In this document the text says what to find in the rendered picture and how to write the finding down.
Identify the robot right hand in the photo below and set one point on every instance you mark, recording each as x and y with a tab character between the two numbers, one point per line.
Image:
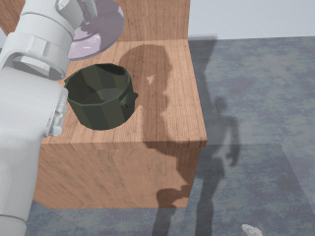
251	231

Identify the robot left hand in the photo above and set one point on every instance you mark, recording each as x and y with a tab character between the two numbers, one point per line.
91	10

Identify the pot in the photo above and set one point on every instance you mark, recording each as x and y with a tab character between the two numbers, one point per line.
101	95

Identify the lid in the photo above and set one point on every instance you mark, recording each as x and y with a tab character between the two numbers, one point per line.
99	33

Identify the table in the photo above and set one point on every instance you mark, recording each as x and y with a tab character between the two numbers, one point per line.
150	160

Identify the robot left forearm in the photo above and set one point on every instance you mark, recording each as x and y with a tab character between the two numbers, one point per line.
43	37

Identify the left robot upper arm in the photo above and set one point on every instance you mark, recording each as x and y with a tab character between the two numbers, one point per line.
31	108

